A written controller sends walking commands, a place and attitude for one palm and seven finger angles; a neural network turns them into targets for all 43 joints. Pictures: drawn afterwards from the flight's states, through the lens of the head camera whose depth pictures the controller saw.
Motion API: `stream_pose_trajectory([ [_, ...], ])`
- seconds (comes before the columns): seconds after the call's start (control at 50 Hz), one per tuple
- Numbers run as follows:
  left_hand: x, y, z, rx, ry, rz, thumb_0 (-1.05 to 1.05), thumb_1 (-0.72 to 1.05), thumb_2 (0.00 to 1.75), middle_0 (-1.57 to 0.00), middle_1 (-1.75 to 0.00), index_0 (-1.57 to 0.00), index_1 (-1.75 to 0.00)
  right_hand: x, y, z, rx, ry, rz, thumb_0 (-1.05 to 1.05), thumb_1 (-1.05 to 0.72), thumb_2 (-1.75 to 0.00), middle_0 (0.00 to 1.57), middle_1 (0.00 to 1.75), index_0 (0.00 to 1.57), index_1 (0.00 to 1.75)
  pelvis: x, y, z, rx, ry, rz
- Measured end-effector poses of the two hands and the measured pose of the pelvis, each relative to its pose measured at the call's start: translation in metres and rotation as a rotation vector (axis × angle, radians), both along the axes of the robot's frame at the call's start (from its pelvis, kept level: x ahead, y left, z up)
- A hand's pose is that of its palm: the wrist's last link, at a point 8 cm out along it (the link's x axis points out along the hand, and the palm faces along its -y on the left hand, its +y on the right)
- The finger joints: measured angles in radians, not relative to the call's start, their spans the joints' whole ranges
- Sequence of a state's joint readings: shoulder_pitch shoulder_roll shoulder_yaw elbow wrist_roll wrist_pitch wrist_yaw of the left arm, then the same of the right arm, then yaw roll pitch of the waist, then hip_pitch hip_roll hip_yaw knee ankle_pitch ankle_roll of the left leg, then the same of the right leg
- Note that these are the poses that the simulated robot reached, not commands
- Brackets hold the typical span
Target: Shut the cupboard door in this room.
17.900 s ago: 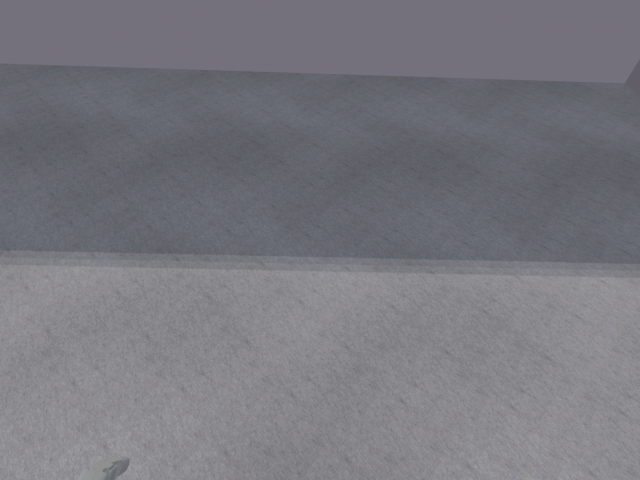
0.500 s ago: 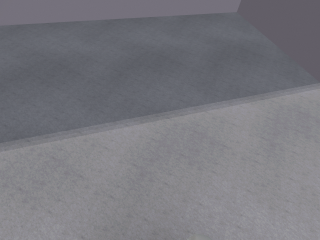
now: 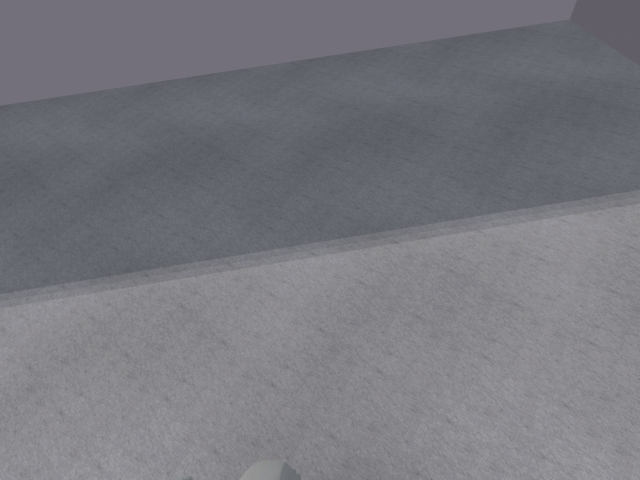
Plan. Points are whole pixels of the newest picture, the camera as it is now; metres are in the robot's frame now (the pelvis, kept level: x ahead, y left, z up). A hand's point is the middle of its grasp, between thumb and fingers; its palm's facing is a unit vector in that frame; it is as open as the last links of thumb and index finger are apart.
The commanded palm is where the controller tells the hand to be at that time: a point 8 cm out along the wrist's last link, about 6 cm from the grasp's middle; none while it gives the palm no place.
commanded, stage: turn or walk to find it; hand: left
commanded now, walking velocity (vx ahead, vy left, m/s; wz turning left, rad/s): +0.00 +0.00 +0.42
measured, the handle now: out of the picture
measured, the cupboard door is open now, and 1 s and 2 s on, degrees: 84 84 84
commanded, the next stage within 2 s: stand and wait in 0.60 s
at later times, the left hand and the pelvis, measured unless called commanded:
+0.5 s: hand out of the picture -0.08 +0.26 -0.19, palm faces +0.30 -0.92 -0.24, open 7.4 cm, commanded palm none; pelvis -0.04 +0.05 -0.01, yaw +13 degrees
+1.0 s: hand out of the picture -0.04 +0.19 -0.16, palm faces +0.22 -0.95 -0.24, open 7.3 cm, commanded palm none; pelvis -0.04 +0.00 +0.00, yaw +11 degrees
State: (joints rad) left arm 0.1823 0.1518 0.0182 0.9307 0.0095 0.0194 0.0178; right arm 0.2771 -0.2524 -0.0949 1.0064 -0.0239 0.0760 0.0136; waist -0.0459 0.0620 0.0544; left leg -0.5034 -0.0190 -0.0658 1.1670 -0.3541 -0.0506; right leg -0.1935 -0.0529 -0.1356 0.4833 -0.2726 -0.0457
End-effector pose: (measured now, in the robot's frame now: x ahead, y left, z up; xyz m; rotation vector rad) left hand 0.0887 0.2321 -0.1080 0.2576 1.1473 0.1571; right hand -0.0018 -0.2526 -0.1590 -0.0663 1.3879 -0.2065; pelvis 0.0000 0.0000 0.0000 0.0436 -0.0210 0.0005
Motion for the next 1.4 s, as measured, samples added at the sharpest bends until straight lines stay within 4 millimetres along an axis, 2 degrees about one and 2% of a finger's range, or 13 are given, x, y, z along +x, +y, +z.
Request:
stream_pose_trajectory([
  [0.2, -0.093, 0.011, -0.015, -0.022, 0.117, 0.184, 0.0, 0.91, 0.9, -0.2, -0.3, -0.2, -0.3, 0.048, 0.0, 0.009, -0.037, -0.02, 0.171, 0.01, -0.91, -0.9, 0.2, 0.3, 0.2, 0.3, -0.012, 0.002, 0.0, -0.003, 0.007, 0.103],
  [0.36, -0.17, 0.047, -0.043, -0.062, 0.217, 0.321, 0.0, 0.91, 0.9, -0.2, -0.3, -0.2, -0.3, 0.118, 0.052, 0.021, -0.075, -0.19, 0.338, 0.01, -0.91, -0.9, 0.2, 0.3, 0.2, 0.3, -0.027, 0.032, -0.014, -0.045, 0.011, 0.182],
  [0.44, -0.189, 0.065, -0.051, -0.072, 0.25, 0.363, 0.0, 0.91, 0.9, -0.2, -0.3, -0.2, -0.3, 0.131, 0.081, 0.034, -0.079, -0.255, 0.397, 0.0, -0.91, -0.9, 0.2, 0.3, 0.2, 0.3, -0.034, 0.043, -0.012, -0.042, -0.003, 0.204],
  [0.56, -0.178, 0.078, -0.038, -0.079, 0.173, 0.383, 0.0, 0.91, 0.9, -0.2, -0.3, -0.19, -0.3, 0.124, 0.101, 0.043, -0.068, -0.247, 0.436, 0.0, -0.91, -0.9, 0.21, 0.3, 0.2, 0.3, -0.041, 0.051, -0.001, -0.066, -0.006, 0.25],
  [0.66, -0.159, 0.08, -0.03, -0.059, 0.108, 0.375, 0.0, 0.91, 0.9, -0.2, -0.3, -0.19, -0.3, 0.107, 0.099, 0.036, -0.044, -0.213, 0.428, 0.0, -0.91, -0.9, 0.21, 0.3, 0.2, 0.3, -0.045, 0.047, 0.001, -0.056, 0.002, 0.274],
  [0.76, -0.14, 0.064, -0.025, -0.04, 0.076, 0.337, 0.0, 0.91, 0.9, -0.19, -0.3, -0.19, -0.3, 0.081, 0.082, 0.021, -0.022, -0.157, 0.388, 0.0, -0.91, -0.9, 0.21, 0.3, 0.2, 0.3, -0.044, 0.034, -0.002, -0.037, 0.003, 0.272],
  [0.86, -0.131, 0.031, -0.025, -0.032, 0.077, 0.285, 0.0, 0.91, 0.9, -0.19, -0.3, -0.19, -0.3, 0.054, 0.056, -0.003, 0.013, -0.096, 0.305, 0.01, -0.91, -0.9, 0.21, 0.3, 0.2, 0.3, -0.039, 0.016, -0.01, -0.023, -0.01, 0.228],
  [0.92, -0.133, 0.013, -0.022, -0.053, 0.099, 0.271, 0.0, 0.91, 0.9, -0.2, -0.3, -0.19, -0.3, 0.039, 0.044, -0.004, 0.014, -0.051, 0.274, 0.01, -0.91, -0.9, 0.2, 0.3, 0.2, 0.3, -0.039, 0.01, -0.006, -0.019, -0.009, 0.216],
  [1.02, -0.145, 0.006, -0.02, -0.061, 0.15, 0.274, 0.0, 0.93, 0.9, -0.2, -0.3, -0.2, -0.3, 0.021, 0.025, 0.005, -0.014, -0.009, 0.238, 0.01, -0.91, -0.9, 0.2, 0.3, 0.2, 0.3, -0.045, 0.003, 0.0, -0.015, 0.004, 0.179],
  [1.14, -0.155, 0.015, -0.027, -0.076, 0.186, 0.254, 0.0, 0.92, 0.9, -0.2, -0.3, -0.2, -0.3, 0.016, 0.015, 0.015, -0.079, -0.015, 0.215, 0.01, -0.91, -0.9, 0.2, 0.3, 0.2, 0.3, -0.054, 0.01, 0.0, -0.028, 0.022, 0.131],
  [1.24, -0.16, 0.039, -0.042, -0.089, 0.204, 0.225, 0.0, 0.91, 0.9, -0.2, -0.3, -0.2, -0.3, 0.025, 0.026, 0.024, -0.13, -0.107, 0.194, 0.01, -0.91, -0.9, 0.2, 0.3, 0.2, 0.3, -0.065, 0.026, -0.007, -0.047, 0.027, 0.086],
  [1.3, -0.154, 0.056, -0.05, -0.092, 0.201, 0.198, 0.0, 0.91, 0.9, -0.2, -0.3, -0.2, -0.3, 0.022, 0.038, 0.031, -0.145, -0.166, 0.177, 0.01, -0.91, -0.9, 0.2, 0.3, 0.2, 0.3, -0.071, 0.035, -0.01, -0.042, 0.014, 0.05],
  [1.4, -0.13, 0.073, -0.04, -0.077, 0.16, 0.127, 0.0, 0.91, 0.9, -0.2, -0.3, -0.19, -0.3, 0.009, 0.054, 0.04, -0.129, -0.199, 0.14, 0.0, -0.91, -0.9, 0.2, 0.3, 0.2, 0.3, -0.076, 0.043, -0.002, -0.067, 0.0, -0.01],
])
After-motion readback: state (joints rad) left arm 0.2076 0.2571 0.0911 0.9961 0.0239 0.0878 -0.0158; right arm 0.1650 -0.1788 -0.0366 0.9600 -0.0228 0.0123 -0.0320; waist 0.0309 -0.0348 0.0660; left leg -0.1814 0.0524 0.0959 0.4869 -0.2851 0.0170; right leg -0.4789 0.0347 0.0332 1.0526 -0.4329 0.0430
